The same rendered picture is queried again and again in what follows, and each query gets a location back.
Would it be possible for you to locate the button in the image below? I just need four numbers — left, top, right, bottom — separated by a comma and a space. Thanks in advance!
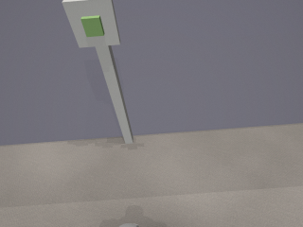
80, 15, 105, 37

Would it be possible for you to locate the panel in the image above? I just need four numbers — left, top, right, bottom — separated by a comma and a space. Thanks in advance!
62, 0, 134, 144

